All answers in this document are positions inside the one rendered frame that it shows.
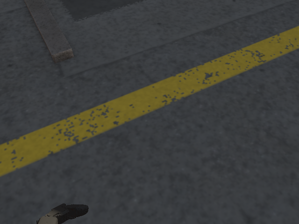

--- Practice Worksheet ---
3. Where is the left robot hand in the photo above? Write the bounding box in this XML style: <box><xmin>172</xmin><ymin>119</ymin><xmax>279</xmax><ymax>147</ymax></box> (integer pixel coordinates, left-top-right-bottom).
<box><xmin>36</xmin><ymin>203</ymin><xmax>89</xmax><ymax>224</ymax></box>

